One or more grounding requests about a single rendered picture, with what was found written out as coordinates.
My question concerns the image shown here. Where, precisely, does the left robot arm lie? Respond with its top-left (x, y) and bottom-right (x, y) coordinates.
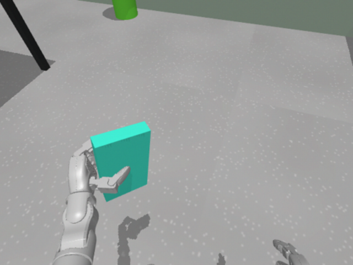
top-left (52, 191), bottom-right (99, 265)

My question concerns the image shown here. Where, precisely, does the right robot hand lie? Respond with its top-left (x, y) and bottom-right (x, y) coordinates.
top-left (273, 240), bottom-right (309, 265)

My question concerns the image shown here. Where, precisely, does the carton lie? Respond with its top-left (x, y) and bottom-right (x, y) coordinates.
top-left (90, 121), bottom-right (151, 202)

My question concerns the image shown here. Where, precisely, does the left robot hand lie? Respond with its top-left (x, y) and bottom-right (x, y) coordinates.
top-left (68, 139), bottom-right (131, 195)

